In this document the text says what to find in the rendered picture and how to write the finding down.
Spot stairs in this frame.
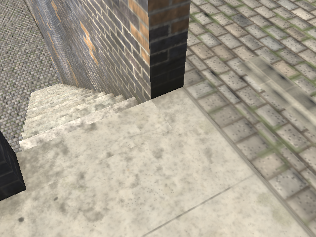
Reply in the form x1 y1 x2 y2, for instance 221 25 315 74
19 83 139 151

